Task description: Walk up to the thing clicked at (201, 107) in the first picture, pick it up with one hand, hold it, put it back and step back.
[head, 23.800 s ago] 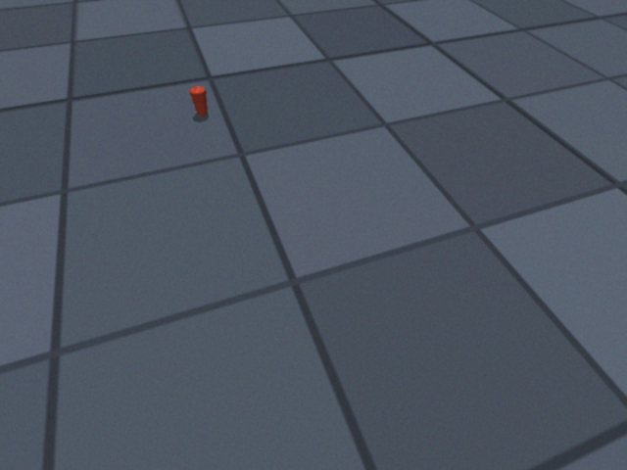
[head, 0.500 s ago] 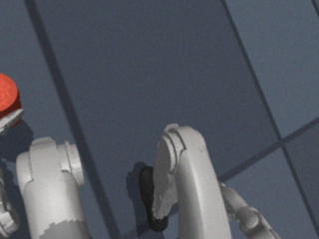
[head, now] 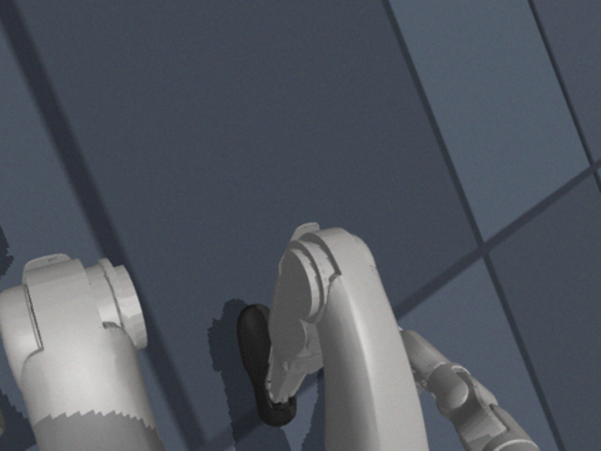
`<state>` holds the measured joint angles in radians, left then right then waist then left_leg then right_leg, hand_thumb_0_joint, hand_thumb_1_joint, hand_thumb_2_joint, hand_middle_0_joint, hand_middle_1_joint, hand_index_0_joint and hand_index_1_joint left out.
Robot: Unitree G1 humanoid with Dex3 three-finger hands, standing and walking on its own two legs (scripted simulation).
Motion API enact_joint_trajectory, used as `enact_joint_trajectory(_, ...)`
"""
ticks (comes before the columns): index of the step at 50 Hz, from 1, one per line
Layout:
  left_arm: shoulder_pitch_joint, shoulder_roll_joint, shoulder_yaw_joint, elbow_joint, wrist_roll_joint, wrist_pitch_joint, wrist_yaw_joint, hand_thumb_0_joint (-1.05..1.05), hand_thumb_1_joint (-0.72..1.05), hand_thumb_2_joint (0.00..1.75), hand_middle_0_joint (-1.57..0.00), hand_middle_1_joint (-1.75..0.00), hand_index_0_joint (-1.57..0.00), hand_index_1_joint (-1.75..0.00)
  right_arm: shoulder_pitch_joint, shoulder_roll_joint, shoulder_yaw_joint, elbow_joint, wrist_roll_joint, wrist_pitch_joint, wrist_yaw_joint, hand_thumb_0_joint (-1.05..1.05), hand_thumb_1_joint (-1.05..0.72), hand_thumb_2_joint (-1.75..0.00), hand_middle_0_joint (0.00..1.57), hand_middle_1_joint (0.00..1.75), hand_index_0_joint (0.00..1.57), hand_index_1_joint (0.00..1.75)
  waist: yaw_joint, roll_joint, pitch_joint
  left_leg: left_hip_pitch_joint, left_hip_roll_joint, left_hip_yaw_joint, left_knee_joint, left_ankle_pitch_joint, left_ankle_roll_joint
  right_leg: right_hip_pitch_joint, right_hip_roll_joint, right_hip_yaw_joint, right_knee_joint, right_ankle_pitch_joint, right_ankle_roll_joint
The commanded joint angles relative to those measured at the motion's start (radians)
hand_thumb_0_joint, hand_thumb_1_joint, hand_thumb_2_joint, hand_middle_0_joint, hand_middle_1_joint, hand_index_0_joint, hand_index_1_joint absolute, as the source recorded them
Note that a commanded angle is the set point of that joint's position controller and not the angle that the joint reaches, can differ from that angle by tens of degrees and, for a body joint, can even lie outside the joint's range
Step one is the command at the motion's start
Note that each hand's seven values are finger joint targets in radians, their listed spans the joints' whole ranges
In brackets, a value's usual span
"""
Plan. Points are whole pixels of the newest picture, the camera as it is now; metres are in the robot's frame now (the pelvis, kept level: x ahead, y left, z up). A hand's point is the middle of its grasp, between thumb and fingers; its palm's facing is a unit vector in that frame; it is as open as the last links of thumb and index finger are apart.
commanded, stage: lower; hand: left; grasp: from the side
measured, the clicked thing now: out of the picture +0.40 +0.30 -0.19
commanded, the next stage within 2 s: loosen in 0.28 s
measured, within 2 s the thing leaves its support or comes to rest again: rests again in 1.34 s
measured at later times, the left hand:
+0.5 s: hand out of the picture +0.40 +0.31 -0.18, palm faces +0.43 -0.90 -0.02, open 11.3 cm
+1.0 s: hand out of the picture +0.41 +0.31 -0.17, palm faces +0.43 -0.90 +0.00, open 15.1 cm
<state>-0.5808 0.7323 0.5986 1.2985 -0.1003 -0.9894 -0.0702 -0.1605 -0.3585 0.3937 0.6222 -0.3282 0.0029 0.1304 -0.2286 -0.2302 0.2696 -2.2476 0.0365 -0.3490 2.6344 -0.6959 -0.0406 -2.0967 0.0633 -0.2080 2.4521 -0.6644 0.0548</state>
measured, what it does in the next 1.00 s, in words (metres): stands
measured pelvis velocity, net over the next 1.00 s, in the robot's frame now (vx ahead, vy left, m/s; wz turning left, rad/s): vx -0.01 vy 0.01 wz -0.04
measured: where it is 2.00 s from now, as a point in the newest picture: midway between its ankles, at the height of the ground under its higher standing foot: (195, 415)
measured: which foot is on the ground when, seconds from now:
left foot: down 0.00-1.00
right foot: down 0.00-1.00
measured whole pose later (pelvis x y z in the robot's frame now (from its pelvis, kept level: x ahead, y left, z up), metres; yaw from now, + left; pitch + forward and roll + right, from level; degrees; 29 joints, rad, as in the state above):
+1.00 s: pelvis -0.01 +0.01 +0.00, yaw -2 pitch +11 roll -16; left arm -0.60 0.81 0.56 1.40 -0.12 -1.09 -0.02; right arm -0.18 -0.37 0.48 0.58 -0.35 0.01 0.14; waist -0.23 -0.27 0.30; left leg -2.22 0.05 -0.40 2.66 -0.69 -0.02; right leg -2.06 0.10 -0.24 2.43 -0.63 0.07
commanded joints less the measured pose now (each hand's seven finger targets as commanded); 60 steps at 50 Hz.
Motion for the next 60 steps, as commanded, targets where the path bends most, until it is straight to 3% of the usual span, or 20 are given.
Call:
enact_joint_trajectory(1,-0.251,0.254,0.021,-0.217,-0.018,-0.141,0.021,0.00,0.09,1.26,-1.24,-1.40,-1.26,-1.40,0.058,-0.343,-0.095,-0.026,-0.007,0.008,-0.013,0.00,-0.92,-0.91,0.20,0.30,0.20,0.30,-0.072,0.573,-0.676,0.486,0.049,0.111,-0.295,0.177,0.001,0.291,0.035,-0.101,-0.180,0.239,-0.066)
enact_joint_trajectory(7,-0.267,0.284,0.020,-0.194,-0.014,-0.158,0.036,0.00,0.07,1.25,-1.22,-1.39,-1.24,-1.39,0.035,-0.348,-0.079,-0.034,-0.014,0.006,-0.013,0.00,-0.91,-0.91,0.20,0.30,0.20,0.30,-0.076,0.557,-0.635,0.442,0.050,0.111,-0.284,0.119,0.007,0.285,0.041,-0.108,-0.188,0.204,-0.063)
enact_joint_trajectory(12,-0.255,0.274,0.008,-0.181,-0.008,-0.164,0.046,0.00,0.10,1.26,-1.22,-1.39,-1.24,-1.38,0.031,-0.352,-0.072,-0.032,-0.022,0.004,-0.015,0.00,-0.91,-0.91,0.20,0.30,0.20,0.30,-0.088,0.557,-0.635,0.471,0.054,0.099,-0.280,0.154,0.004,0.292,0.045,-0.118,-0.181,0.234,-0.060)
enact_joint_trajectory(16,-0.260,0.291,0.019,-0.158,-0.008,-0.176,0.060,0.00,0.07,1.25,-1.23,-1.38,-1.24,-1.38,0.026,-0.355,-0.061,-0.040,-0.024,0.005,-0.011,0.00,-0.91,-0.91,0.20,0.30,0.20,0.30,-0.092,0.557,-0.612,0.451,0.054,0.090,-0.286,0.128,0.004,0.298,0.048,-0.131,-0.182,0.215,-0.060)
enact_joint_trajectory(19,-0.261,0.273,0.003,-0.139,-0.015,-0.181,0.062,0.00,0.10,1.26,-1.24,-1.39,-1.26,-1.39,0.023,-0.356,-0.055,-0.043,-0.025,0.004,-0.010,0.00,-0.91,-0.90,0.20,0.30,0.20,0.30,-0.101,0.515,-0.597,0.427,0.054,0.089,-0.272,0.115,0.012,0.303,0.052,-0.131,-0.190,0.215,-0.056)
enact_joint_trajectory(20,-0.265,0.281,0.003,-0.132,-0.015,-0.184,0.061,0.00,0.11,1.19,-1.29,-1.36,-1.31,-1.36,0.028,-0.358,-0.052,-0.037,-0.025,0.004,-0.011,0.00,-0.91,-0.90,0.20,0.30,0.20,0.30,-0.105,0.521,-0.601,0.432,0.054,0.085,-0.270,0.129,0.011,0.306,0.053,-0.132,-0.187,0.226,-0.055)
enact_joint_trajectory(26,-0.266,0.278,-0.002,-0.120,-0.011,-0.193,0.064,0.00,-0.17,0.72,-1.00,-0.96,-1.02,-0.94,0.023,-0.359,-0.047,-0.039,-0.030,0.007,-0.010,0.00,-0.92,-0.90,0.20,0.30,0.20,0.30,-0.105,0.535,-0.582,0.452,0.060,0.075,-0.284,0.125,0.004,0.292,0.054,-0.143,-0.181,0.218,-0.058)
enact_joint_trajectory(29,-0.271,0.288,-0.009,-0.119,-0.007,-0.192,0.065,0.00,-0.26,0.56,-0.89,-0.81,-0.91,-0.79,0.015,-0.355,-0.043,-0.043,-0.030,0.007,-0.010,0.00,-0.92,-0.90,0.20,0.30,0.20,0.30,-0.101,0.533,-0.570,0.435,0.059,0.080,-0.278,0.122,0.009,0.287,0.056,-0.140,-0.184,0.217,-0.057)
enact_joint_trajectory(33,-0.247,0.279,-0.010,-0.088,0.000,-0.185,0.066,0.00,-0.42,0.41,-0.63,-0.56,-0.63,-0.56,0.020,-0.362,-0.046,-0.044,-0.031,0.012,-0.009,0.00,-0.92,-0.90,0.20,0.30,0.20,0.30,-0.102,0.542,-0.559,0.449,0.062,0.069,-0.297,0.108,0.003,0.276,0.056,-0.151,-0.179,0.203,-0.059)
enact_joint_trajectory(34,-0.240,0.260,-0.032,-0.075,0.001,-0.179,0.061,0.00,-0.44,0.36,-0.58,-0.50,-0.59,-0.50,0.011,-0.362,-0.046,-0.049,-0.028,0.012,-0.009,0.00,-0.92,-0.90,0.20,0.30,0.20,0.30,-0.104,0.526,-0.538,0.432,0.062,0.070,-0.296,0.090,0.005,0.258,0.056,-0.151,-0.182,0.192,-0.059)
enact_joint_trajectory(35,-0.234,0.247,-0.037,-0.049,0.002,-0.173,0.061,0.00,-0.45,0.35,-0.56,-0.48,-0.57,-0.48,0.015,-0.359,-0.044,-0.049,-0.028,0.014,-0.008,0.00,-0.92,-0.90,0.20,0.30,0.20,0.30,-0.112,0.520,-0.532,0.429,0.062,0.067,-0.300,0.089,0.005,0.260,0.056,-0.156,-0.183,0.189,-0.059)
enact_joint_trajectory(37,-0.206,0.248,-0.035,-0.039,-0.005,-0.165,0.056,0.00,-0.48,0.31,-0.53,-0.43,-0.53,-0.44,0.011,-0.362,-0.043,-0.053,-0.025,0.017,-0.009,0.00,-0.92,-0.90,0.20,0.30,0.20,0.30,-0.095,0.503,-0.522,0.418,0.062,0.066,-0.304,0.084,0.006,0.259,0.057,-0.155,-0.186,0.187,-0.059)
enact_joint_trajectory(41,-0.199,0.231,-0.048,-0.029,-0.019,-0.158,0.051,0.00,-0.51,0.26,-0.44,-0.35,-0.44,-0.35,0.004,-0.359,-0.042,-0.067,-0.020,0.016,-0.007,0.00,-0.91,-0.90,0.20,0.30,0.20,0.30,-0.095,0.467,-0.514,0.382,0.055,0.074,-0.293,0.059,0.017,0.267,0.061,-0.155,-0.199,0.174,-0.057)
enact_joint_trajectory(45,-0.196,0.246,-0.028,-0.035,-0.023,-0.164,0.052,0.00,-0.53,0.21,-0.34,-0.26,-0.34,-0.26,0.008,-0.360,-0.038,-0.070,-0.020,0.014,-0.007,0.00,-0.91,-0.90,0.20,0.30,0.20,0.30,-0.086,0.475,-0.536,0.412,0.061,0.066,-0.296,0.089,0.012,0.278,0.065,-0.157,-0.192,0.193,-0.058)
enact_joint_trajectory(52,-0.242,0.270,-0.032,-0.055,-0.016,-0.177,0.048,0.00,-0.56,0.07,-0.08,-0.03,-0.08,-0.03,-0.001,-0.359,-0.033,-0.073,-0.023,0.013,-0.010,0.00,-0.89,-0.90,0.20,0.30,0.20,0.30,-0.101,0.482,-0.519,0.388,0.061,0.072,-0.288,0.063,0.018,0.268,0.066,-0.154,-0.197,0.177,-0.059)
enact_joint_trajectory(54,-0.246,0.266,-0.032,-0.077,-0.023,-0.181,0.036,0.00,-0.55,0.06,-0.07,-0.03,-0.07,-0.03,0.004,-0.358,-0.030,-0.076,-0.023,0.014,-0.012,0.00,-0.89,-0.90,0.20,0.30,0.20,0.30,-0.100,0.499,-0.545,0.406,0.061,0.073,-0.287,0.085,0.015,0.293,0.067,-0.153,-0.196,0.195,-0.058)
enact_joint_trajectory(55,-0.233,0.313,0.002,-0.104,-0.023,-0.179,0.033,0.00,-0.55,0.06,-0.06,-0.02,-0.06,-0.02,0.009,-0.362,-0.037,-0.071,-0.020,0.014,-0.015,0.00,-0.89,-0.90,0.20,0.30,0.20,0.30,-0.077,0.516,-0.561,0.413,0.061,0.078,-0.288,0.093,0.016,0.298,0.067,-0.145,-0.195,0.200,-0.061)
enact_joint_trajectory(57,-0.225,0.322,0.011,-0.146,-0.022,-0.169,0.022,0.00,-0.54,0.07,-0.06,-0.02,-0.06,-0.03,0.017,-0.359,-0.044,-0.068,-0.016,0.018,-0.018,0.00,-0.89,-0.90,0.20,0.30,0.20,0.30,-0.060,0.556,-0.574,0.444,0.065,0.080,-0.306,0.117,0.007,0.295,0.062,-0.141,-0.187,0.206,-0.064)
enact_joint_trajectory(59,-0.212,0.372,0.056,-0.200,-0.021,-0.151,0.014,0.00,-0.54,0.06,-0.06,-0.02,-0.06,-0.02,0.024,-0.366,-0.057,-0.077,-0.010,0.020,-0.019,0.00,-0.90,-0.90,0.20,0.30,0.20,0.30,-0.041,0.602,-0.606,0.470,0.066,0.081,-0.323,0.126,0.003,0.291,0.059,-0.139,-0.177,0.212,-0.068)
enact_joint_trajectory(60,-0.212,0.361,0.054,-0.232,-0.022,-0.139,0.007,0.00,-0.54,0.06,-0.06,-0.02,-0.06,-0.02,0.040,-0.361,-0.063,-0.072,-0.008,0.025,-0.019,0.00,-0.90,-0.90,0.20,0.30,0.20,0.30,-0.036,0.616,-0.635,0.486,0.064,0.085,-0.329,0.132,0.000,0.298,0.057,-0.135,-0.180,0.214,-0.069)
